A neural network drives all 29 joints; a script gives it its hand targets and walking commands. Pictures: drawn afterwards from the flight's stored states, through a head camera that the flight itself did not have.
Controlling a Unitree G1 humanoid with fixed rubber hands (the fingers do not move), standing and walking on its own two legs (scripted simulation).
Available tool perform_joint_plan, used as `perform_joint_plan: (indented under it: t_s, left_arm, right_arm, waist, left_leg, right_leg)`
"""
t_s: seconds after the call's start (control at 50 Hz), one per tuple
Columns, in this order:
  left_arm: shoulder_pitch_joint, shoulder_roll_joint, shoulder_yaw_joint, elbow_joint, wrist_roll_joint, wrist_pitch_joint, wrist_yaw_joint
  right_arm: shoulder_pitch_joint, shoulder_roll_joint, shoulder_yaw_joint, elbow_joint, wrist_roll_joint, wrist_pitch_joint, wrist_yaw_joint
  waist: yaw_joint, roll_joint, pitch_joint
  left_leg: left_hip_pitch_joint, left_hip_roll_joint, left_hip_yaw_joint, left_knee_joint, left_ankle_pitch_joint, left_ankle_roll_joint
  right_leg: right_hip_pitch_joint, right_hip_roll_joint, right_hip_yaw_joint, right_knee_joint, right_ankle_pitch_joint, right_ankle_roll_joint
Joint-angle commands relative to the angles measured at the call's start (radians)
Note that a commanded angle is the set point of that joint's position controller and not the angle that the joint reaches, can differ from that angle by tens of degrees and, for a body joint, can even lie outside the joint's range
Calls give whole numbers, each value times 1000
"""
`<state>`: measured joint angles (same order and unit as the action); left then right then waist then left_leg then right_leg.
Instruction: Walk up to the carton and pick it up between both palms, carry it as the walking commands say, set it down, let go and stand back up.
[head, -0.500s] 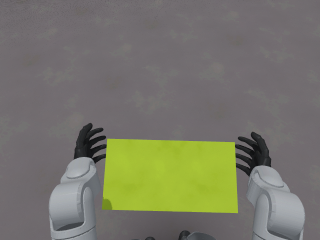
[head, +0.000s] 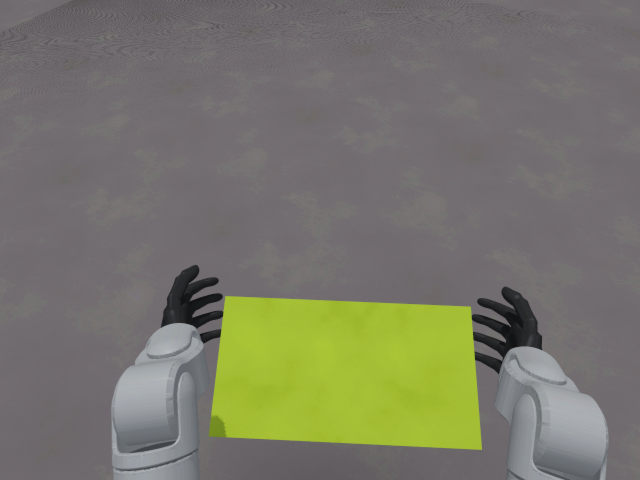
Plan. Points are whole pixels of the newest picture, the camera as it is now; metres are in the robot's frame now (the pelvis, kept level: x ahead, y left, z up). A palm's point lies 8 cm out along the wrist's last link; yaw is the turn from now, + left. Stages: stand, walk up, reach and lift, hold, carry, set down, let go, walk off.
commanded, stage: carry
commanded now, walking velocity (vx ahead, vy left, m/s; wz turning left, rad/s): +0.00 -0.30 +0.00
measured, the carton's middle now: (342, 368) +0.27 -0.01 -0.03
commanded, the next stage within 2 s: none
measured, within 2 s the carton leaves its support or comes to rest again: neither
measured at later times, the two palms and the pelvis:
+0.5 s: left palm (326, 343) +0.24 +0.01 +0.10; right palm out of the picture +0.23 -0.35 +0.09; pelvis -0.01 -0.17 +0.01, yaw -1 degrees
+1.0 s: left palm (565, 403) +0.19 -0.21 +0.09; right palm out of the picture +0.19 -0.57 +0.09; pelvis -0.05 -0.39 +0.01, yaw +1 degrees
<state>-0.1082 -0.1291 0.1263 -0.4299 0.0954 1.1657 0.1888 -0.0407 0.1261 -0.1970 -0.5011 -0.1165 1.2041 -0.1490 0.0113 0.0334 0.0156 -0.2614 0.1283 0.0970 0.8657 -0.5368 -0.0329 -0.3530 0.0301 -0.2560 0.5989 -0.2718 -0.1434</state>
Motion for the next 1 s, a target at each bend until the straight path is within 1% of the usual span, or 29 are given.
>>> perform_joint_plan:
  t_s: [0.0, 0.04, 0.12, 0.14, 0.18, 0.2, 0.22, 0.24, 0.28, 0.3, 0.32, 0.38, 0.46, 0.5, 0.52, 0.54, 0.56, 0.58, 0.6, 0.64, 0.74, 0.8, 0.82, 0.84, 0.86, 0.88, 0.9, 0.94, 0.98]
  left_arm:
    - [-405, -964, -749, -176, -403, -1, -300]
    - [-376, -959, -757, -189, -397, -4, -288]
    - [-405, -958, -782, -243, -397, -11, -294]
    - [-398, -948, -781, -227, -393, -4, -293]
    - [-400, -924, -781, -235, -389, 0, -289]
    - [-366, -909, -770, -209, -384, 6, -288]
    - [-377, -941, -789, -197, -390, 12, -288]
    - [-456, -943, -817, -189, -411, 16, -291]
    - [-388, -950, -791, -159, -407, 10, -287]
    - [-406, -943, -785, -161, -400, 4, -284]
    - [-414, -935, -795, -176, -383, 3, -286]
    - [-460, -940, -805, -179, -410, 19, -286]
    - [-413, -922, -798, -162, -431, 32, -287]
    - [-400, -914, -788, -147, -435, 48, -287]
    - [-387, -903, -774, -134, -435, 53, -293]
    - [-397, -879, -752, -120, -422, 56, -295]
    - [-365, -883, -712, -93, -386, 50, -298]
    - [-353, -882, -682, -95, -378, 44, -306]
    - [-414, -905, -696, -140, -398, 28, -309]
    - [-439, -952, -708, -172, -419, 0, -311]
    - [-394, -979, -744, -193, -398, -19, -293]
    - [-398, -955, -789, -193, -395, -7, -282]
    - [-384, -923, -792, -179, -387, 3, -277]
    - [-390, -923, -799, -166, -384, 10, -275]
    - [-445, -913, -793, -173, -375, 11, -273]
    - [-504, -925, -809, -209, -397, 10, -283]
    - [-490, -947, -801, -177, -394, 9, -286]
    - [-471, -952, -804, -171, -402, 7, -290]
    - [-509, -962, -812, -209, -424, 4, -293]
  right_arm:
    - [-567, 881, 861, -192, 460, -42, 285]
    - [-518, 880, 862, -168, 466, -38, 289]
    - [-545, 889, 874, -208, 476, -52, 286]
    - [-521, 878, 865, -190, 470, -47, 286]
    - [-489, 855, 842, -169, 461, -43, 282]
    - [-477, 855, 840, -177, 470, -48, 282]
    - [-487, 873, 830, -158, 475, -52, 283]
    - [-472, 871, 802, -141, 440, -50, 275]
    - [-575, 843, 828, -202, 460, -43, 291]
    - [-611, 835, 824, -205, 464, -48, 296]
    - [-608, 839, 835, -194, 460, -47, 301]
    - [-577, 820, 812, -210, 438, -29, 287]
    - [-528, 799, 803, -219, 422, -19, 270]
    - [-479, 798, 794, -191, 400, -6, 259]
    - [-477, 783, 793, -182, 387, -1, 256]
    - [-466, 800, 809, -182, 384, 5, 255]
    - [-542, 799, 828, -202, 398, 7, 269]
    - [-598, 833, 846, -188, 423, 10, 277]
    - [-610, 880, 849, -164, 443, 5, 283]
    - [-621, 918, 888, -181, 480, -8, 290]
    - [-595, 905, 895, -211, 505, -36, 293]
    - [-501, 859, 841, -148, 473, -36, 296]
    - [-455, 842, 824, -107, 463, -34, 298]
    - [-451, 830, 811, -83, 451, -36, 298]
    - [-427, 842, 806, -57, 446, -34, 298]
    - [-442, 867, 793, -50, 441, -37, 307]
    - [-501, 865, 796, -81, 436, -40, 310]
    - [-559, 869, 811, -113, 442, -47, 311]
    - [-607, 881, 830, -173, 455, -48, 301]
  waist:
    - [3, -125, -422]
    - [0, -130, -478]
    - [-3, -148, -493]
    - [-6, -168, -493]
    - [-20, -213, -473]
    - [-57, -75, -510]
    - [-42, 403, -560]
    - [-37, 295, -424]
    - [-23, 29, -356]
    - [-19, 0, -308]
    - [-15, 65, -289]
    - [-12, 212, -263]
    - [-9, 265, -343]
    - [8, 149, -409]
    - [28, -59, -367]
    - [11, -328, -328]
    - [13, -344, -306]
    - [6, -320, -284]
    - [-3, -280, -301]
    - [-5, -328, -404]
    - [1, -234, -492]
    - [-14, -97, -505]
    - [-30, 43, -491]
    - [-16, 355, -485]
    - [-26, 346, -368]
    - [-36, 243, -322]
    - [-30, 119, -297]
    - [-13, 89, -266]
    - [-17, 125, -279]
  left_leg:
    - [-217, -57, 34, 158, -68, 25]
    - [-196, -48, 26, 83, -31, 16]
    - [-122, -94, 101, -33, 47, 11]
    - [-52, -96, 119, -100, 49, 18]
    - [210, -32, 155, -402, 94, 37]
    - [387, 131, 27, -599, 298, 102]
    - [392, 568, -509, -508, 675, 269]
    - [333, 507, -553, -498, 873, 317]
    - [329, 375, -201, -443, 770, 215]
    - [390, 318, -118, -450, 776, 163]
    - [326, 277, -74, -429, 859, 158]
    - [99, 259, -38, -476, 746, 121]
    - [96, 258, 12, -432, 543, 50]
    - [19, 190, 78, -218, 391, 12]
    - [-123, 97, 122, -29, 188, -9]
    - [-360, -38, 146, 185, -103, -54]
    - [-327, -29, 26, 290, -143, -20]
    - [-321, -8, -24, 390, -86, -1]
    - [-381, -12, -36, 400, -40, 13]
    - [-377, -7, 1, 306, 19, 11]
    - [-141, -83, 53, -28, 40, 18]
    - [100, -78, 94, -424, 189, 32]
    - [326, 52, -36, -553, 280, 59]
    - [408, 411, -497, -566, 477, 168]
    - [350, 544, -622, -573, 611, 291]
    - [245, 487, -460, -527, 648, 317]
    - [222, 389, -304, -499, 683, 257]
    - [270, 257, -104, -438, 794, 146]
    - [213, 244, -93, -439, 846, 132]
  right_leg:
    - [438, -306, 293, -210, 801, -80]
    - [471, -279, 269, -160, 871, -68]
    - [468, -241, 190, -205, 963, 62]
    - [411, -233, 178, -224, 967, 112]
    - [211, -200, 75, -169, 1070, 304]
    - [58, -148, 38, 150, 969, 392]
    - [-176, -110, 210, 686, -202, 302]
    - [-324, -79, 405, 726, -355, 224]
    - [-375, -113, 409, 716, -253, 164]
    - [-432, -101, 321, 534, -191, 162]
    - [-367, -103, 254, 432, -152, 176]
    - [-117, -75, 90, 214, -101, 203]
    - [10, -78, 59, 18, 3, 200]
    - [194, -83, 88, -156, 27, 165]
    - [271, -185, 228, -331, 82, 119]
    - [294, -398, 500, -320, 399, 26]
    - [147, -385, 502, -284, 369, -52]
    - [125, -320, 417, -299, 250, -34]
    - [232, -282, 328, -235, 420, -10]
    - [327, -262, 229, -175, 493, -21]
    - [291, -270, 272, -206, 387, -56]
    - [235, -233, 216, -207, 383, 31]
    - [29, -191, 175, -121, 333, 111]
    - [-204, -119, 192, 165, -70, 163]
    - [-410, -39, 296, 490, -259, 191]
    - [-402, -94, 413, 662, -252, 152]
    - [-384, -92, 381, 666, -171, 134]
    - [-390, -103, 305, 498, -119, 143]
    - [-272, -77, 188, 318, -107, 168]
